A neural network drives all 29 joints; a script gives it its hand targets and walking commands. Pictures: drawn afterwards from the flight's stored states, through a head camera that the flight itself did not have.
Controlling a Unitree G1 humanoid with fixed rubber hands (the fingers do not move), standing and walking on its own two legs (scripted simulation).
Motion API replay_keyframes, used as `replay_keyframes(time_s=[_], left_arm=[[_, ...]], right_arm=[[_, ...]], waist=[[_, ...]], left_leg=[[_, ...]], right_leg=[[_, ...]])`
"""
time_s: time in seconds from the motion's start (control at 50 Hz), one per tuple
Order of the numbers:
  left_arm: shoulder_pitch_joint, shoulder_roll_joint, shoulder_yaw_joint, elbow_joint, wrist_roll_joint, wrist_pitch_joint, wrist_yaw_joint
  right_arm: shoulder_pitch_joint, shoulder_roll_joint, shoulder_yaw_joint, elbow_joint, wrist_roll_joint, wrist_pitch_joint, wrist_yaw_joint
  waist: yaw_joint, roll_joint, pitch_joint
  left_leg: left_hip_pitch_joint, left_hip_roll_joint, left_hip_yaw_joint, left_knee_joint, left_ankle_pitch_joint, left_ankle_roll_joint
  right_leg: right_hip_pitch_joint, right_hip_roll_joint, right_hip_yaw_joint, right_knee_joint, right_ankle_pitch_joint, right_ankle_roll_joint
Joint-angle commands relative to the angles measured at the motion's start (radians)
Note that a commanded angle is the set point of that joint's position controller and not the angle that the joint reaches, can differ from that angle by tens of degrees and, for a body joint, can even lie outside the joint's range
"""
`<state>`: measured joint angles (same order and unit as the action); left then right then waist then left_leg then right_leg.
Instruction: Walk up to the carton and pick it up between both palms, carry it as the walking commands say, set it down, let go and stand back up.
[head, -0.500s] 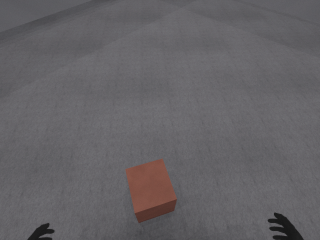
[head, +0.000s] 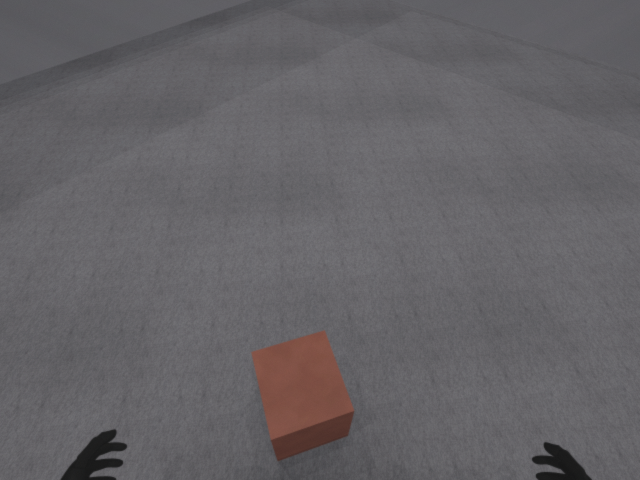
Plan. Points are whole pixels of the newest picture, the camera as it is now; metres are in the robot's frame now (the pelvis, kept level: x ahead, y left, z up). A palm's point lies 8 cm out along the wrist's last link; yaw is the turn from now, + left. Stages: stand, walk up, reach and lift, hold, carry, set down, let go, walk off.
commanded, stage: walk up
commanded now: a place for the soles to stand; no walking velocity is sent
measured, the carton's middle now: (301, 395) +0.43 +0.05 -0.66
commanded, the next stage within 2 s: reach and lift in 0.10 s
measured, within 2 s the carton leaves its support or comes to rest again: neither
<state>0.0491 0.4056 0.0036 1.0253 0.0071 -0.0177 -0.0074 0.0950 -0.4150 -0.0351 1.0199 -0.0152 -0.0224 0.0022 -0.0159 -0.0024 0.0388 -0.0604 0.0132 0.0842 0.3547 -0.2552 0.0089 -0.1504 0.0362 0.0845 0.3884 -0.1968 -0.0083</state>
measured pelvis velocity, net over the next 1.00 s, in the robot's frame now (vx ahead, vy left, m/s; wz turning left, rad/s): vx -0.08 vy -0.01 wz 0.10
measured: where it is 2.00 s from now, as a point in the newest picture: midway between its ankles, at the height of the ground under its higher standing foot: outside the picture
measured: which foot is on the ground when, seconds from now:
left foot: down 0.00-1.00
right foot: down 0.00-1.00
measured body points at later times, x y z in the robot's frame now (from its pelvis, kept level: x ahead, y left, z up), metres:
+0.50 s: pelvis -0.03 -0.01 -0.03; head +0.07 +0.00 +0.40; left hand +0.19 +0.29 -0.12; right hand +0.21 -0.28 -0.12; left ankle -0.04 +0.11 -0.75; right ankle +0.01 -0.12 -0.75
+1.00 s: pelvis -0.08 -0.01 -0.08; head +0.13 +0.01 +0.32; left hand +0.30 +0.26 -0.18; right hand +0.33 -0.22 -0.18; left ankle -0.04 +0.11 -0.75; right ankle +0.01 -0.12 -0.75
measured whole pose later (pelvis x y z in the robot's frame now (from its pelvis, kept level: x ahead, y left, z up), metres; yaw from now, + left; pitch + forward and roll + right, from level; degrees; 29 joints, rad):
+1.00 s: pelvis -0.08 -0.01 -0.08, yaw +6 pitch +24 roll +0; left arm -0.67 0.28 0.19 0.75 0.00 0.28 0.01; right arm -0.63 -0.29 -0.21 0.73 0.01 0.27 0.00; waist -0.02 0.00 0.08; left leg -1.04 -0.03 -0.01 0.98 -0.35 0.00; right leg -1.07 0.00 0.00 0.95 -0.29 0.00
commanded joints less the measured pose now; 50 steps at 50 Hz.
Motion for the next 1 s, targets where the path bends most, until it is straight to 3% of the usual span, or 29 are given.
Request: replay_keyframes(time_s=[0.0,0.08,0.1,0.12,0.14,0.16,0.28,0.4,0.54,0.98], left_arm=[[-0.042,0.173,0.033,-0.037,0.001,-0.011,0.004],[-0.038,0.173,0.033,-0.030,0.002,-0.013,0.005],[-0.186,0.052,0.107,-0.381,0.019,0.034,-0.047],[-0.141,0.088,0.121,-0.441,0.060,0.104,-0.067],[-0.091,0.116,0.135,-0.440,0.083,0.159,-0.071],[-0.069,0.125,0.166,-0.435,0.109,0.195,-0.070],[-0.082,0.100,0.190,-0.500,0.104,0.243,-0.065],[-0.241,0.089,0.166,-0.535,0.068,0.239,-0.069],[-0.355,0.044,0.163,-0.466,0.050,0.261,-0.035],[-0.968,-0.002,0.212,-0.360,-0.011,0.278,0.025]], right_arm=[[-0.036,-0.183,-0.034,-0.041,-0.001,-0.009,-0.003],[-0.033,-0.180,-0.034,-0.037,-0.001,-0.008,-0.002],[-0.153,-0.022,-0.053,-0.388,0.022,0.053,0.020],[-0.148,-0.036,-0.088,-0.498,0.019,0.105,0.035],[-0.110,-0.073,-0.129,-0.459,-0.011,0.158,0.043],[-0.127,-0.110,-0.161,-0.513,-0.028,0.191,0.051],[-0.025,-0.044,-0.183,-0.525,-0.032,0.255,0.030],[-0.200,-0.018,-0.166,-0.550,0.000,0.250,0.019],[-0.313,-0.015,-0.156,-0.511,0.016,0.266,0.013],[-0.953,-0.003,-0.204,-0.364,0.027,0.277,-0.008]], waist=[[0.005,0.006,-0.055],[0.004,-0.001,-0.053],[0.024,0.013,0.074],[0.021,0.026,0.060],[-0.003,0.010,0.068],[-0.015,-0.023,0.025],[-0.040,-0.031,-0.052],[-0.036,0.002,-0.166],[-0.013,0.036,-0.296],[-0.019,0.012,-0.667]], left_leg=[[0.015,0.130,-0.102,-0.066,0.162,0.034],[0.020,0.128,-0.105,-0.069,0.139,0.033],[-0.234,-0.017,-0.074,0.075,0.012,-0.013],[-0.200,-0.027,-0.057,0.096,-0.022,-0.007],[-0.171,-0.026,-0.062,0.121,-0.028,-0.010],[-0.127,-0.028,-0.046,0.120,-0.023,-0.036],[-0.191,-0.041,-0.071,0.175,0.032,-0.027],[-0.302,-0.032,-0.086,0.301,0.083,-0.035],[-0.411,-0.041,-0.097,0.380,0.159,-0.046],[-0.750,-0.061,-0.086,0.507,0.021,-0.050]], right_leg=[[-0.011,-0.117,0.074,-0.045,0.211,-0.049],[-0.017,-0.120,0.078,-0.059,0.193,-0.047],[-0.155,-0.034,-0.061,0.042,-0.027,-0.018],[-0.138,-0.038,-0.086,0.037,-0.048,-0.005],[-0.155,-0.029,-0.101,0.036,-0.071,0.006],[-0.179,-0.019,-0.137,0.042,-0.099,0.022],[-0.069,0.006,-0.099,0.137,0.072,0.047],[-0.138,-0.012,-0.075,0.238,0.145,0.054],[-0.252,-0.003,-0.085,0.351,0.200,0.047],[-0.554,-0.003,-0.107,0.502,0.046,0.045]])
